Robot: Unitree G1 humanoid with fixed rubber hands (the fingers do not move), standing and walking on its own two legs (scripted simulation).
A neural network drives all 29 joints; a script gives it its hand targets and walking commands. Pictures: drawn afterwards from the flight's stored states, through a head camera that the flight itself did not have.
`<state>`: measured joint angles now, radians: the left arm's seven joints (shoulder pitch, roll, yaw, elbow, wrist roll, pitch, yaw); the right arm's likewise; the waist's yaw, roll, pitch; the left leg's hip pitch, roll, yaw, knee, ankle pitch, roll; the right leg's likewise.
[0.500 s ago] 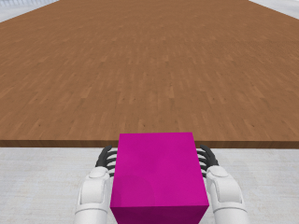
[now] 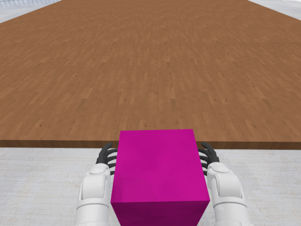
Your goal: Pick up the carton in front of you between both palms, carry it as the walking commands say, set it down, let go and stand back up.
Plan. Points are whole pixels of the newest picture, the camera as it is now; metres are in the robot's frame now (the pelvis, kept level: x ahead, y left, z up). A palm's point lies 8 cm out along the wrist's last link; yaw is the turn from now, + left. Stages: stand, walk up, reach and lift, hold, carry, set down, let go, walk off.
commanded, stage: hold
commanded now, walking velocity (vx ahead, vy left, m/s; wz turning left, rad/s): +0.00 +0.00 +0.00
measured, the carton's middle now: (157, 182) +0.29 +0.00 -0.02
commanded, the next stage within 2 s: carry in 0.34 s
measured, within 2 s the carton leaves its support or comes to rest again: neither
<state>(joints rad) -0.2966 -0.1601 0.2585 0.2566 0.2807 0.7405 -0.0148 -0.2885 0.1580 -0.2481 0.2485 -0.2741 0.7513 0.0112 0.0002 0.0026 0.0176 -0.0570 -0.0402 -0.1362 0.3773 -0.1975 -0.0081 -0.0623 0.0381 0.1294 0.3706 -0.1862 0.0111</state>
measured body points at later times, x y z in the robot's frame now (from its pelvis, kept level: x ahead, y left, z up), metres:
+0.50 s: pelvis +0.02 +0.00 -0.01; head -0.01 +0.00 +0.44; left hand +0.32 +0.16 +0.05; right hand +0.32 -0.15 +0.05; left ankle +0.01 +0.13 -0.74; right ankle +0.02 -0.13 -0.74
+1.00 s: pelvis +0.24 +0.02 -0.03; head +0.24 +0.03 +0.42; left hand +0.49 +0.18 +0.07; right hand +0.49 -0.13 +0.07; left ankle +0.30 +0.09 -0.75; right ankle +0.05 -0.10 -0.71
